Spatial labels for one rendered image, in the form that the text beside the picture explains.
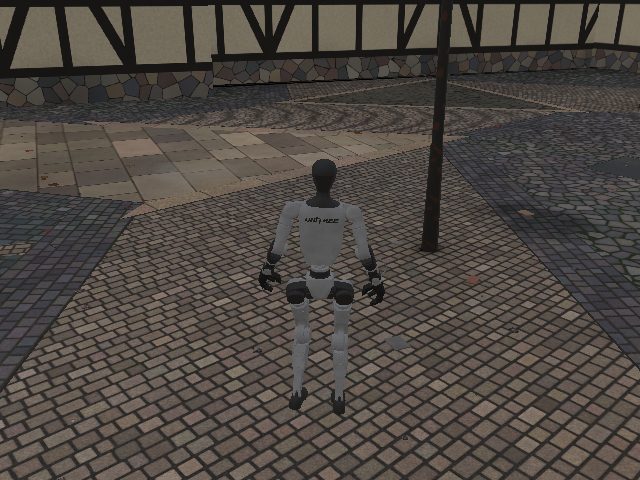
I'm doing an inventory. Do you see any robot right shin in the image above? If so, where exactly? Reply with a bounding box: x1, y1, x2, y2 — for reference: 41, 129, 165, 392
333, 334, 348, 401

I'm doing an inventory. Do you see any right robot upper arm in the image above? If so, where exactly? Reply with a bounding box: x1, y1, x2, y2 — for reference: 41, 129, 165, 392
343, 203, 371, 260

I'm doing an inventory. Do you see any left robot hand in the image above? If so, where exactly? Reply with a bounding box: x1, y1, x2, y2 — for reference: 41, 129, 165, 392
258, 270, 281, 292

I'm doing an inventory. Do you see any left robot forearm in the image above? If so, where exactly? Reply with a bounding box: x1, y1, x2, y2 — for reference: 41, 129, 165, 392
262, 239, 282, 275

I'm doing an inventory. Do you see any right robot forearm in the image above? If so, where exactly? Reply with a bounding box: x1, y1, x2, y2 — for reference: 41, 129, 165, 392
361, 244, 382, 286

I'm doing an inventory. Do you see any right robot hand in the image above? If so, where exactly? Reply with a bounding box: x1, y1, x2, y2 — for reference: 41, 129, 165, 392
362, 282, 385, 306

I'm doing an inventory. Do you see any humanoid robot torso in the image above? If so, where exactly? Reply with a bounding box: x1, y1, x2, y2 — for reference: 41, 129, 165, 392
298, 197, 346, 300

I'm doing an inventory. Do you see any left robot upper arm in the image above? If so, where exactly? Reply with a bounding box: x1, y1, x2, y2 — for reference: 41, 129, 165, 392
271, 201, 302, 256

